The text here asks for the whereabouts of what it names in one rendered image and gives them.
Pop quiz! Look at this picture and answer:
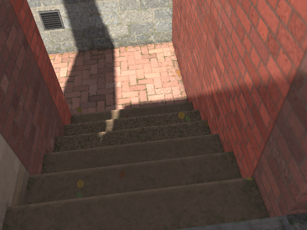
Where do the stairs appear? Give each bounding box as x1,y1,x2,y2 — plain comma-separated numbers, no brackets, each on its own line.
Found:
2,102,270,230

